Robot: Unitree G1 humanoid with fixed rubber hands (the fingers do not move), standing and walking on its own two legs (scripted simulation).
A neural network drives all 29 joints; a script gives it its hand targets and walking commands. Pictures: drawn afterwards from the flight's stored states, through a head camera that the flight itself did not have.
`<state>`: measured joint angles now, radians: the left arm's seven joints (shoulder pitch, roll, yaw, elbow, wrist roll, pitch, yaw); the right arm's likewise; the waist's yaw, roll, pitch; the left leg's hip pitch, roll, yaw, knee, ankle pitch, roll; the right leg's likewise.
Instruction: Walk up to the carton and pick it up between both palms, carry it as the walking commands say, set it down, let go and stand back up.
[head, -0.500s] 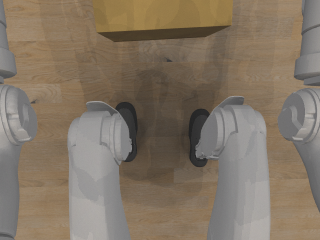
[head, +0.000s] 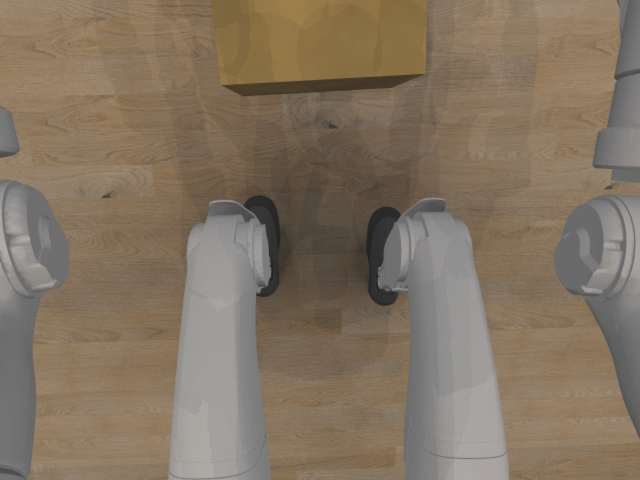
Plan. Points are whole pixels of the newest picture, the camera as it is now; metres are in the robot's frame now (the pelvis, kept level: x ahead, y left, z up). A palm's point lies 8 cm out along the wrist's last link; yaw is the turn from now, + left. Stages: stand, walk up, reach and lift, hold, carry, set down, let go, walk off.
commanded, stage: set down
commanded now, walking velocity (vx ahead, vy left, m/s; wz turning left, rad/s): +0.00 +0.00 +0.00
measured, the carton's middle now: out of the picture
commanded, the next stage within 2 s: let go in 0.38 s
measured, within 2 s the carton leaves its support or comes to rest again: neither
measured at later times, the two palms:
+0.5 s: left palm out of the picture +0.56 +0.25 -0.01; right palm out of the picture +0.55 -0.22 -0.01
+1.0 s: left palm out of the picture +0.36 +0.21 +0.11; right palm out of the picture +0.36 -0.26 +0.11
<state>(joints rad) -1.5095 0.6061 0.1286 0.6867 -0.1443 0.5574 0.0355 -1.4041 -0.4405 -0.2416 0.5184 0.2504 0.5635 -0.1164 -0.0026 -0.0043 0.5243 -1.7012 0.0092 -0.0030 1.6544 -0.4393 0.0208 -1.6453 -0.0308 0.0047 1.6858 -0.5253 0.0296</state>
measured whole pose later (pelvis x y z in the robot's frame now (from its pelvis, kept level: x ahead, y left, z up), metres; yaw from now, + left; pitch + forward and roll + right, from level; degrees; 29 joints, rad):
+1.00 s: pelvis +0.04 -0.02 +0.17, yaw +0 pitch +14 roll +1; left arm -0.31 0.29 0.09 0.39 -0.14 0.34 -0.04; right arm -0.29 -0.30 -0.15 0.41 0.07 0.34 0.05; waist 0.00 0.00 0.14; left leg -0.90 0.01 0.01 0.97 -0.31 0.00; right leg -0.88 -0.03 0.00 1.02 -0.38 0.01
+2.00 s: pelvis +0.12 -0.02 +0.23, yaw +0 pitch -2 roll +1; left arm 0.22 0.29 0.03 0.53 -0.07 0.06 -0.04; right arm 0.24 -0.24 -0.09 0.58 -0.04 0.06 0.06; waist 0.00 0.00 -0.02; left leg -0.26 0.01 0.01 0.61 -0.30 -0.01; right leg -0.24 -0.03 0.00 0.65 -0.37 0.01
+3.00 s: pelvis +0.12 -0.02 +0.23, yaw +0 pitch -2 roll +1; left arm 0.23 0.34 0.03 0.66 -0.07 -0.02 -0.01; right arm 0.24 -0.26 -0.09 0.76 -0.04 -0.02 0.04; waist 0.00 -0.01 -0.06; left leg -0.27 0.01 0.01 0.61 -0.30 -0.01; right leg -0.24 -0.03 0.00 0.65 -0.36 0.00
